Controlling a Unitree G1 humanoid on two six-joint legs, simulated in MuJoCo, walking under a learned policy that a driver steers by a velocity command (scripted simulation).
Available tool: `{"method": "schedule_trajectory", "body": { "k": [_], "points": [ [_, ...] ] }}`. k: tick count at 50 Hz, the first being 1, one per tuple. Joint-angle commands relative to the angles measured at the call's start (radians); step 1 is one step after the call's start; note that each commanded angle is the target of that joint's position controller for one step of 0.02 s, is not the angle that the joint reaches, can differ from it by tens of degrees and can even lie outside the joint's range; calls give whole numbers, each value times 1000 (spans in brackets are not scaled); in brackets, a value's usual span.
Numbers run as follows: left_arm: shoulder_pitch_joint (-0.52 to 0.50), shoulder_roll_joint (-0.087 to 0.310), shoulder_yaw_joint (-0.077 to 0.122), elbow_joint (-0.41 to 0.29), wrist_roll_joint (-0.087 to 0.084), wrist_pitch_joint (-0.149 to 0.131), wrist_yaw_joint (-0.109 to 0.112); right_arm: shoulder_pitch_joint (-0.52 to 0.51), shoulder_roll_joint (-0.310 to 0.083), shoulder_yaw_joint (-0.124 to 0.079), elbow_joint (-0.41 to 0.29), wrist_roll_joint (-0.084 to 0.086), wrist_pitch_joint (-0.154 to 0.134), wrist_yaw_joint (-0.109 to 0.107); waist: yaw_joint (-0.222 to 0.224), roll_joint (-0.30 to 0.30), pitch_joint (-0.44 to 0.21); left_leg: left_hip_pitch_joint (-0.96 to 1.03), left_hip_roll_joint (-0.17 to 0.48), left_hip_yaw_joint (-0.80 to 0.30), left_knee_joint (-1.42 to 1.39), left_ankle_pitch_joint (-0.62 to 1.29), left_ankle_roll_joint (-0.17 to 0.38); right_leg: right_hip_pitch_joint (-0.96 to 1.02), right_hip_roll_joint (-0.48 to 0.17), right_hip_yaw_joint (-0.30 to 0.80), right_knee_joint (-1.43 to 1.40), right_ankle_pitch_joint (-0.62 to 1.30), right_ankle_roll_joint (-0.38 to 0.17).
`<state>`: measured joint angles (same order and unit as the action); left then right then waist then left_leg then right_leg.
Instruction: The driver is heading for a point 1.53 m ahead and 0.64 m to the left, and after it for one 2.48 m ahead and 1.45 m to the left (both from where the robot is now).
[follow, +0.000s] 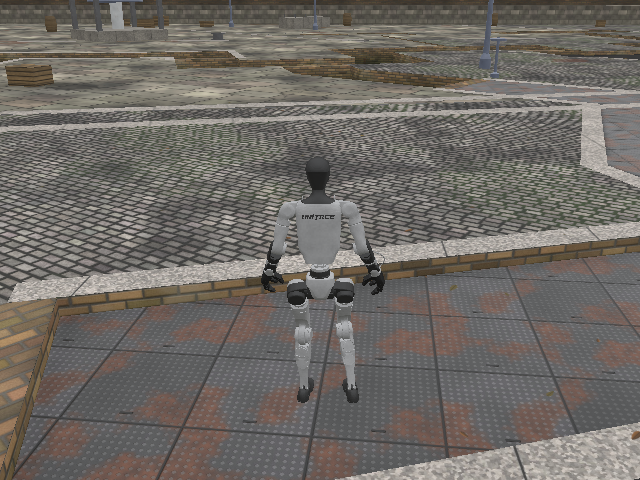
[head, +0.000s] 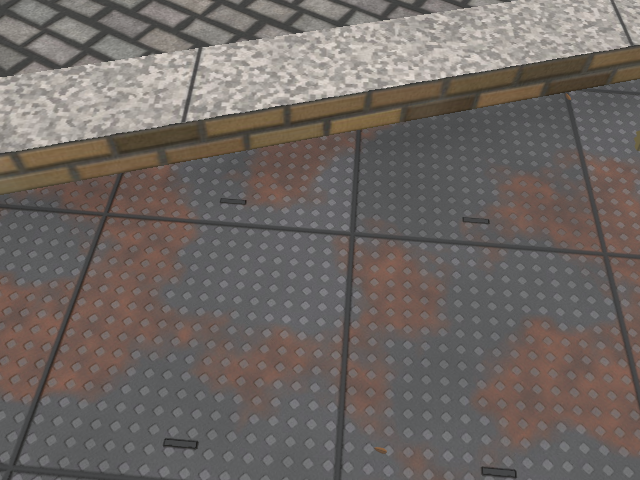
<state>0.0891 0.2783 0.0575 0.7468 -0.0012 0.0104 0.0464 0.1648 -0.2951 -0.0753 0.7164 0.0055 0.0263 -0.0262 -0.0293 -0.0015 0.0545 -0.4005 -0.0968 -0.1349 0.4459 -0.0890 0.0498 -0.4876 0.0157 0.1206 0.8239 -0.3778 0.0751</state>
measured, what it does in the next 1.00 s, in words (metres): steps on the spot, turning left: right foot, then left foot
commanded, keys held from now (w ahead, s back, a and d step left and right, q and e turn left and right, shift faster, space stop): q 0.74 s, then no key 0.02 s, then w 0.22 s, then no key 0.02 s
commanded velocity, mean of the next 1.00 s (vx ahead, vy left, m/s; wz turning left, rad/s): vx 0.05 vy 0.00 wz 0.52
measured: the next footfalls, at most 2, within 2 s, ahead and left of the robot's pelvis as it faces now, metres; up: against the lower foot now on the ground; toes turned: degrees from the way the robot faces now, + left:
right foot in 0.14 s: +0.08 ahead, -0.15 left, +0.00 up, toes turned +11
left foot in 0.58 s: +0.00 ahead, +0.10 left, +0.00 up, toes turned +23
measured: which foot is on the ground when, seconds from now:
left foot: down 0.00-0.14, up 0.16-0.56, down 0.58-1.00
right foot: up 0.00-0.12, down 0.14-0.58, up 0.60-1.00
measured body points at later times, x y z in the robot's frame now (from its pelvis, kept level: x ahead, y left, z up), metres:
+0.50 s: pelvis +0.01 -0.03 +0.01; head +0.05 -0.03 +0.45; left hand +0.05 +0.27 -0.10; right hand +0.25 -0.25 -0.10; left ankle -0.03 +0.10 -0.70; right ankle +0.04 -0.16 -0.74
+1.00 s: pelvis +0.03 +0.00 +0.00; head +0.04 +0.01 +0.45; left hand +0.01 +0.32 -0.09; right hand +0.28 -0.17 -0.10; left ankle -0.04 +0.09 -0.74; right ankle +0.11 -0.10 -0.72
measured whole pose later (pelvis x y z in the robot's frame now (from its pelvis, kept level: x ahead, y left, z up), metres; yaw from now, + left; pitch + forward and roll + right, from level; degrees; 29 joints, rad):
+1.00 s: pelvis +0.03 +0.00 +0.00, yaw +32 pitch +1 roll +0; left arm 0.17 0.30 0.07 0.75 -0.02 -0.05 -0.02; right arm 0.24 -0.29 -0.04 0.68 0.01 0.00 0.00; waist -0.02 0.01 -0.01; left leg -0.22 -0.07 -0.13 0.46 -0.26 0.05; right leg -0.33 -0.01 0.00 0.59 -0.30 0.01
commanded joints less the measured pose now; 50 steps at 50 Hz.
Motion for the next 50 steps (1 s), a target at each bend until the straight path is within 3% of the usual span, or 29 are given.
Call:
{"method": "schedule_trajectory", "body": {
  "k": [1, 4, 6, 7, 8, 9, 10, 11, 12, 13, 16, 19, 21, 25, 27, 28, 29, 30, 31, 32, 33, 34, 36, 38, 40, 42, 44, 47, 50],
  "points": [
    [50, 83, 24, -42, -4, -15, -3, -19, -167, -47, -79, 1, 3, -11, 13, 160, -189, 131, 224, -292, -139, -72, 157, 85, 27, -28, -78, 36, 5],
    [75, 90, 29, -34, -9, -33, -16, -27, -162, -46, -90, 6, 17, -12, 21, 175, -177, 144, 215, -343, -113, -81, 136, 143, 33, -35, -228, 62, -20],
    [139, 109, 40, -10, -6, -43, -25, -30, -146, -41, -97, 17, 26, -16, 57, 156, -171, 85, 160, -321, -52, -115, 84, 288, 1, -42, -427, 182, -56],
    [164, 177, 56, -12, 14, -40, -21, -5, -101, -29, -104, 12, 27, -15, 44, 22, -178, -25, 85, -234, 108, -285, 31, 385, -184, 114, -498, 189, -122],
    [132, 255, 72, -18, 49, -30, -21, -15, -90, -30, -143, 18, 16, -12, 10, -282, -118, -212, -79, -19, 324, -488, -23, 350, -371, 369, -569, 329, -279],
    [77, 205, 60, -52, 65, -35, -18, 8, -169, -53, -127, -4, 2, -7, 13, -238, -120, -212, -6, -46, 563, -511, -62, 294, -440, 411, -569, 389, -351],
    [18, 151, 45, -73, 50, -37, -11, 42, -200, -69, -97, 6, 5, -3, -12, -157, -112, -202, 9, -44, 658, -445, -73, 283, -383, 297, -541, 407, -318],
    [-16, 125, 38, -80, 30, -36, -8, 71, -179, -69, -68, 8, 18, -8, -23, -118, -96, -205, 14, -23, 705, -388, -91, 290, -310, 191, -520, 395, -266],
    [-18, 114, 33, -79, 12, -35, -4, 79, -156, -63, -59, 4, 29, -12, -13, -114, -85, -234, 20, -15, 760, -339, -107, 315, -282, 139, -508, 400, -245],
    [-5, 109, 28, -75, 7, -32, 0, 74, -129, -56, -63, 6, 36, -11, -3, -115, -75, -238, 22, 1, 795, -321, -122, 317, -265, 92, -503, 447, -247],
    [66, 123, 32, -59, 15, -17, 10, -11, -97, -40, -115, 24, 36, -6, 51, -156, -71, -275, 54, 62, 677, -272, -154, 412, -253, 19, -505, 485, -271],
    [99, 163, 47, -53, 13, -8, 12, -49, -82, -28, -150, 20, 32, 6, 80, -176, -103, -225, 101, 87, 532, -295, -166, 482, -298, 4, -494, 518, -290],
    [81, 189, 57, -59, 9, -5, 4, -53, -76, -22, -164, 17, 33, 17, 81, -186, -110, -134, 119, 125, 437, -309, -154, 446, -311, -31, -493, 540, -292],
    [65, 211, 69, -55, -10, -6, -17, -33, -95, -31, -172, 18, 45, 34, 71, -198, -112, -7, 110, 185, 262, -291, -110, 418, -334, -71, -457, 574, -281],
    [41, 212, 71, -52, -30, -8, -20, 20, -91, -37, -156, 19, 48, 44, 30, -182, -115, 98, 93, 213, 71, -164, -61, 390, -326, -107, -386, 556, -237],
    [67, 188, 65, -36, -34, -11, -22, 62, -106, -46, -138, 16, 47, 41, 13, -142, -125, 204, 72, 208, -41, -48, -27, 336, -298, -149, -314, 490, -184],
    [112, 144, 54, -24, -12, -15, -27, 108, -174, -68, -131, 18, 43, 30, 14, 19, -152, 388, 160, 56, -82, 213, 24, 171, -229, -237, -129, 296, -96],
    [95, 73, 25, -79, 49, -17, -34, 114, -293, -88, -157, 10, 37, 14, 42, 348, -160, 522, 430, -307, -31, 649, 191, -144, -82, -273, 173, -289, 4],
    [-7, 127, 40, -104, 29, -21, -25, 140, -255, -76, -165, -30, 10, 28, -52, 241, -238, 436, 496, -374, -76, 540, 332, -181, -41, -103, 341, -332, 8],
    [-34, 157, 51, -106, 0, -16, -20, 94, -228, -64, -157, -32, -11, 32, -29, 162, -179, 391, 434, -286, -99, 420, 294, -191, -61, -69, 391, -255, -7],
    [-23, 157, 55, -96, -4, -12, -12, 34, -202, -59, -153, -13, -20, 24, 2, 132, -136, 353, 373, -223, -103, 318, 233, -199, -72, -58, 365, -162, -16],
    [-11, 161, 59, -81, 4, -7, -4, -6, -168, -46, -157, 5, -18, 17, 17, 115, -119, 331, 339, -194, -104, 277, 195, -194, -77, -50, 335, -103, -13],
    [22, 154, 60, -77, 12, -8, -5, -29, -161, -36, -162, 6, -11, 5, 41, 131, -131, 276, 299, -167, -110, 295, 185, -123, -48, -59, 330, -12, 0],
    [44, 135, 54, -69, 3, -10, -10, -25, -155, -33, -159, -1, -11, -3, 44, 129, -151, 292, 287, -154, -107, 280, 185, -102, -36, -63, 254, 27, 9],
    [35, 117, 44, -68, -3, -13, -20, 13, -145, -30, -144, 7, -13, -7, 19, 133, -162, 302, 267, -168, -145, -49, 177, -82, -41, -76, 116, 72, 7],
    [-7, 113, 37, -84, -9, -23, -34, 38, -157, -28, -130, 6, -19, -4, -11, 178, -117, 266, 274, -228, -200, -338, 182, -61, -40, -84, 8, 79, -5],
    [-25, 119, 34, -94, -13, -42, -47, 50, -165, -26, -115, -1, -27, 2, -23, 180, -78, 237, 288, -261, -217, -402, 184, -24, -40, -90, -85, 57, -23],
    [-18, 118, 31, -92, -18, -72, -63, 73, -177, -22, -92, 4, -39, 16, -31, 158, -46, 196, 296, -286, -211, -446, 185, 56, -32, -113, -182, 30, -56],
    [61, 99, 28, -63, -19, -97, -69, 46, -154, -7, -82, 7, -39, 24, 32, 117, -25, 103, 255, -277, -158, -442, 155, 239, -10, -144, -356, 133, -101]
  ]
}}
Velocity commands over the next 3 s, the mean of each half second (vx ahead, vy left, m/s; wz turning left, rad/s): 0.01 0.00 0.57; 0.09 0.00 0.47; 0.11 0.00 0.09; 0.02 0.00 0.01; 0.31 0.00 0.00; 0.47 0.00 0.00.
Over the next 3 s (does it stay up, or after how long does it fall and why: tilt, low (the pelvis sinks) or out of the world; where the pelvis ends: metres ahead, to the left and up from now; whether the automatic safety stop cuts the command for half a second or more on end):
stays up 0.45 0.20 0.01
